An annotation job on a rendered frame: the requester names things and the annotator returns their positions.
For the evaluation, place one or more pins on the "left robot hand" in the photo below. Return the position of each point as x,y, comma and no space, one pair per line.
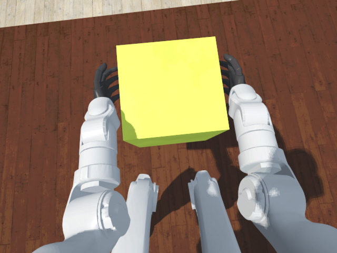
101,84

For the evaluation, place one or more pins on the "carton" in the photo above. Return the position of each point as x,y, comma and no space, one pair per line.
171,92

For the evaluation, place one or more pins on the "right robot upper arm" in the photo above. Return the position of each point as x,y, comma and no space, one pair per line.
276,206

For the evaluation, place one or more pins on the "right robot hand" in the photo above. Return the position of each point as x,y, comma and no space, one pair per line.
234,73

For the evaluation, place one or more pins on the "right robot forearm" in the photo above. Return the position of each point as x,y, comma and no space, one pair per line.
259,151

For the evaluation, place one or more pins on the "left robot upper arm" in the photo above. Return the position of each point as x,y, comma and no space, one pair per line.
92,224

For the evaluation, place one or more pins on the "robot left thigh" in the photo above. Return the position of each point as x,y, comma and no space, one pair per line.
141,202

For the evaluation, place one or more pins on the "robot left shin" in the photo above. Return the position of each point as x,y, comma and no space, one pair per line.
140,176

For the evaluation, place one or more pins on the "left robot forearm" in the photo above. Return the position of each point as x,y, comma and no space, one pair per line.
97,170

